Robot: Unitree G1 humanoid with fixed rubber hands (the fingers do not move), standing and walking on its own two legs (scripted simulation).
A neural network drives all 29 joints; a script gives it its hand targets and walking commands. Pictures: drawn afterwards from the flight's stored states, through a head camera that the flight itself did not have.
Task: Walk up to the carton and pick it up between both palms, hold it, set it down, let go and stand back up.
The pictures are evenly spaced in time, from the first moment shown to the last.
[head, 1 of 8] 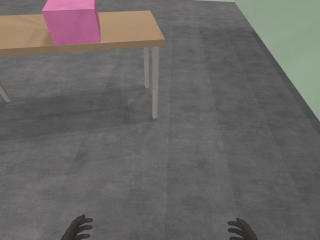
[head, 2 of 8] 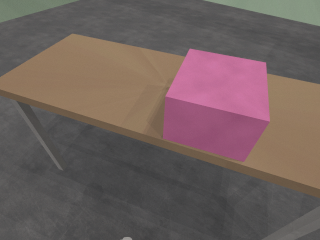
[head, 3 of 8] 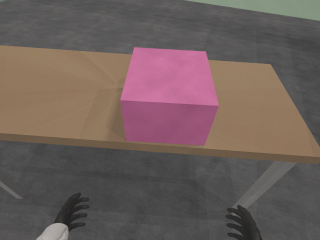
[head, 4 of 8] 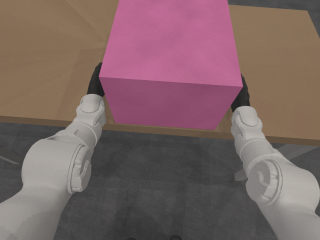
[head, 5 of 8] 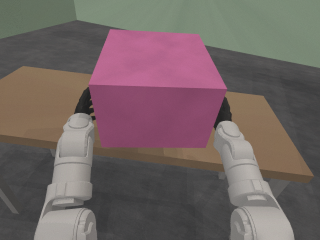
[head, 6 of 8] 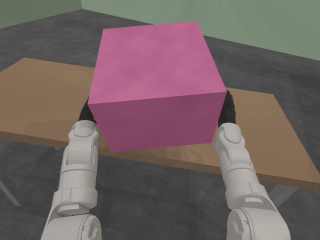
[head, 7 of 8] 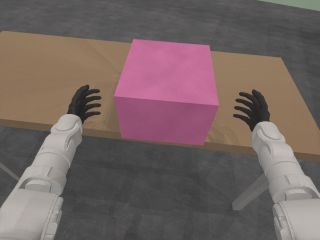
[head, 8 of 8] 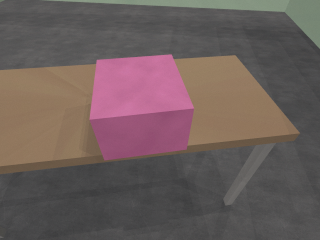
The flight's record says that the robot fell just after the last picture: no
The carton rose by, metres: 0.24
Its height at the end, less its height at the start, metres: +0.00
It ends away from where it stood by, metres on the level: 0.03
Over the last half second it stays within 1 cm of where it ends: yes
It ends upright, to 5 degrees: yes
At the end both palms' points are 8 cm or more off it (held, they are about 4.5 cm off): yes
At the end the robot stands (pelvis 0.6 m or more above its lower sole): yes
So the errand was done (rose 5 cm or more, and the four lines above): yes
